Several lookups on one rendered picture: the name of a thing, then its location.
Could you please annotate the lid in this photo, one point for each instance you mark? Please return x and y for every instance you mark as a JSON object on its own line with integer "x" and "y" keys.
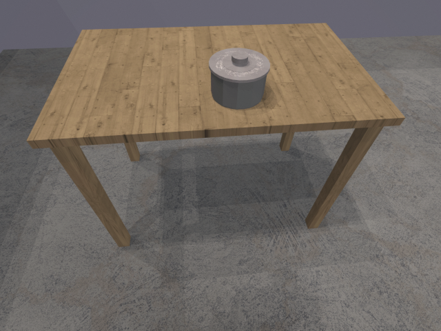
{"x": 221, "y": 65}

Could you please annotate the knob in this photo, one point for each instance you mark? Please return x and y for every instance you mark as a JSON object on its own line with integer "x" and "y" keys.
{"x": 239, "y": 57}

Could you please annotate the table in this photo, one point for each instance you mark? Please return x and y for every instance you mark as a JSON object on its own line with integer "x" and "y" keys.
{"x": 154, "y": 84}

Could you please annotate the pot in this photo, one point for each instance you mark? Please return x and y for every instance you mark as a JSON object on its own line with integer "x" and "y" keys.
{"x": 237, "y": 95}

